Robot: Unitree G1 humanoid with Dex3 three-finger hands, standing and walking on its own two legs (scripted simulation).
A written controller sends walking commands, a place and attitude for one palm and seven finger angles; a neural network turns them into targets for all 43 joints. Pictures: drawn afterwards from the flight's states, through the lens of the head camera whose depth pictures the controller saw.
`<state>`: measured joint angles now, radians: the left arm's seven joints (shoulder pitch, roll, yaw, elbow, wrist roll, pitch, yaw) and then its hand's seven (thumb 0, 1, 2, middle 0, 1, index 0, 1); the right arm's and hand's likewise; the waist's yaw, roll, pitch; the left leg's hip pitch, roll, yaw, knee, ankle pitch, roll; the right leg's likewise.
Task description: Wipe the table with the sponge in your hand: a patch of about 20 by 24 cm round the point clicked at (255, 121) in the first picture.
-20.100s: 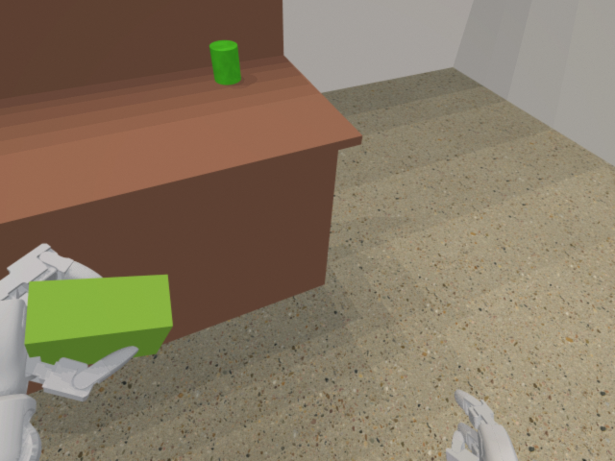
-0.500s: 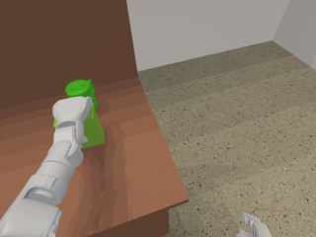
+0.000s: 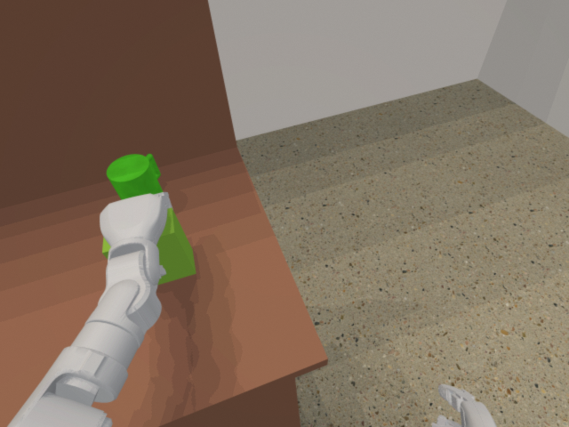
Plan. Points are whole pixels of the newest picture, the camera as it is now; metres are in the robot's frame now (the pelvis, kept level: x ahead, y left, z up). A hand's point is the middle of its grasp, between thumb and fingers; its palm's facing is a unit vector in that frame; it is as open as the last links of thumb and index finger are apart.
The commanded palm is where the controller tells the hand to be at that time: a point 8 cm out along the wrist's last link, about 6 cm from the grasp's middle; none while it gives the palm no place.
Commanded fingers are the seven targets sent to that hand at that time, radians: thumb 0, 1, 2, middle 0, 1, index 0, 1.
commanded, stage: wipe back along the middle lane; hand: left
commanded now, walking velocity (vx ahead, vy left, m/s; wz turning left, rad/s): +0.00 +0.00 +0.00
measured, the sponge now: (156, 257) +0.36 +0.25 +0.02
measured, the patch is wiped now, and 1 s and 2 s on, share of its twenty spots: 0.50 0.65 0.80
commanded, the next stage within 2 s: slide across to the third lane in 1.32 s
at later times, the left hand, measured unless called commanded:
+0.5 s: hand (153, 266) +0.32 +0.22 +0.06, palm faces +0.02 -0.05 -1.00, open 9.8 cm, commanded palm +0.28 +0.21 +0.09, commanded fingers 0.00 0.10 1.30 -1.20 -1.60 -1.20 -1.60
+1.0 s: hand (159, 296) +0.27 +0.20 +0.06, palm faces +0.07 -0.11 -0.99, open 9.8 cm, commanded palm +0.22 +0.19 +0.09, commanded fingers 0.00 0.10 1.30 -1.20 -1.60 -1.20 -1.60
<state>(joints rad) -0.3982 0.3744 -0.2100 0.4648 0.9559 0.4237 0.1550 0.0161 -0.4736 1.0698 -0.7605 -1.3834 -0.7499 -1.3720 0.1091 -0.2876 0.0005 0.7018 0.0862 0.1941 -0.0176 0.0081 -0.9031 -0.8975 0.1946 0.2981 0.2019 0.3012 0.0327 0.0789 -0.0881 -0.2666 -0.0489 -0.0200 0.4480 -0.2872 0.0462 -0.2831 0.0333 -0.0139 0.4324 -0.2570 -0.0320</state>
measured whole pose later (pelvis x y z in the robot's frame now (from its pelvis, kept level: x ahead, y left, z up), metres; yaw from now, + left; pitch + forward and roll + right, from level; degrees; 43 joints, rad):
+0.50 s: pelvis -0.01 -0.01 +0.00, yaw -1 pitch +4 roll +0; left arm -0.24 0.33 -0.26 0.29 0.96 0.50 0.17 0.02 -0.47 1.07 -0.74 -1.41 -0.74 -1.38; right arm 0.05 -0.27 0.02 0.66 0.09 0.19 -0.01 0.01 -0.90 -0.90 0.19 0.30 0.20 0.30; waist 0.06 0.08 -0.10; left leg -0.24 -0.05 -0.01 0.46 -0.29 0.04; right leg -0.27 0.04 -0.01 0.47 -0.27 -0.04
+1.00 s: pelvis -0.01 -0.01 +0.00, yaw -1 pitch +2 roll +0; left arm -0.03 0.29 -0.31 0.02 0.98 0.56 0.17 0.03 -0.46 1.07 -0.72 -1.43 -0.73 -1.39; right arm 0.01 -0.26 0.02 0.65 0.10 0.19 0.04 0.01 -0.90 -0.90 0.19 0.30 0.20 0.30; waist 0.08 0.10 -0.09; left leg -0.20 -0.05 0.00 0.48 -0.30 0.04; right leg -0.24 0.04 0.01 0.50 -0.28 -0.04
